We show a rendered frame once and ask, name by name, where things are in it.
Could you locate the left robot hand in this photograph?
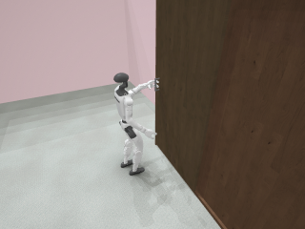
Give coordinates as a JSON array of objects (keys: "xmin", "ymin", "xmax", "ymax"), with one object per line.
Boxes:
[{"xmin": 147, "ymin": 80, "xmax": 159, "ymax": 89}]

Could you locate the robot right forearm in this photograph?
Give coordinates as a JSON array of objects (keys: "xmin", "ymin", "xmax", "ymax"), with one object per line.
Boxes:
[{"xmin": 128, "ymin": 118, "xmax": 148, "ymax": 134}]

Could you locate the left robot foot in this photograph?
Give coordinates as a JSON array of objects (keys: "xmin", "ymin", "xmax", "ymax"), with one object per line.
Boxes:
[{"xmin": 120, "ymin": 159, "xmax": 133, "ymax": 168}]

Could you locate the humanoid robot torso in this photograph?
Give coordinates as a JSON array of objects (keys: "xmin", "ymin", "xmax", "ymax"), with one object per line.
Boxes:
[{"xmin": 114, "ymin": 91, "xmax": 132, "ymax": 133}]

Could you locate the robot left upper arm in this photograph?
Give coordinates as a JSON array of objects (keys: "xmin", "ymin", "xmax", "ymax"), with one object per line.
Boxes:
[{"xmin": 114, "ymin": 85, "xmax": 134, "ymax": 97}]

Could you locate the robot right upper arm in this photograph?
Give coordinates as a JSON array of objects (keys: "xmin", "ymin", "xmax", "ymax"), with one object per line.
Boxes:
[{"xmin": 124, "ymin": 96, "xmax": 133, "ymax": 124}]

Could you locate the robot left forearm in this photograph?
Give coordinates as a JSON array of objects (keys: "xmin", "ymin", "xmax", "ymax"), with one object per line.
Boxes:
[{"xmin": 131, "ymin": 83, "xmax": 148, "ymax": 94}]

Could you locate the wardrobe door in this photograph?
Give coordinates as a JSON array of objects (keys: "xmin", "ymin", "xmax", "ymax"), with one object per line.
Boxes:
[
  {"xmin": 196, "ymin": 0, "xmax": 305, "ymax": 229},
  {"xmin": 155, "ymin": 0, "xmax": 232, "ymax": 191}
]

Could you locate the right robot hand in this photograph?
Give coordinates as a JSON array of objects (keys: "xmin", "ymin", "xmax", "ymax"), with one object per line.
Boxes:
[{"xmin": 145, "ymin": 129, "xmax": 157, "ymax": 139}]

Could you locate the handle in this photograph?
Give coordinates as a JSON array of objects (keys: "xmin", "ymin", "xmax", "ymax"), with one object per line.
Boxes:
[{"xmin": 154, "ymin": 78, "xmax": 160, "ymax": 92}]

